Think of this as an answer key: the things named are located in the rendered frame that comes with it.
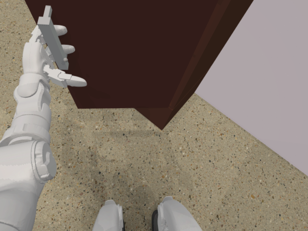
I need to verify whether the robot thigh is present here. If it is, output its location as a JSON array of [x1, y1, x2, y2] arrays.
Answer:
[[92, 204, 123, 231], [157, 200, 202, 231]]

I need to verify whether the cupboard door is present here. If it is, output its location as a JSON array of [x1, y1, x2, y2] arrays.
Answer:
[[25, 0, 218, 109]]

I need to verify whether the left robot upper arm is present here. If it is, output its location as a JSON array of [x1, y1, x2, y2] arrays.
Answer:
[[0, 140, 57, 231]]

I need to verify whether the handle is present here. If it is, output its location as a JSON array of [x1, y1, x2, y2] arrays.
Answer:
[[37, 5, 69, 70]]

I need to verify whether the robot left hand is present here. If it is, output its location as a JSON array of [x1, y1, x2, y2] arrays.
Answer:
[[22, 25, 87, 88]]

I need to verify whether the robot right thigh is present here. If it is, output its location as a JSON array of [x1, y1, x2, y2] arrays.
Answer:
[[157, 200, 202, 231]]

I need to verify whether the robot left thigh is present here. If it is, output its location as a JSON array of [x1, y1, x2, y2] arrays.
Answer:
[[92, 204, 123, 231]]

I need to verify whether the robot left forearm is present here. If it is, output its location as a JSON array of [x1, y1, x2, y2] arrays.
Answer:
[[0, 73, 51, 147]]

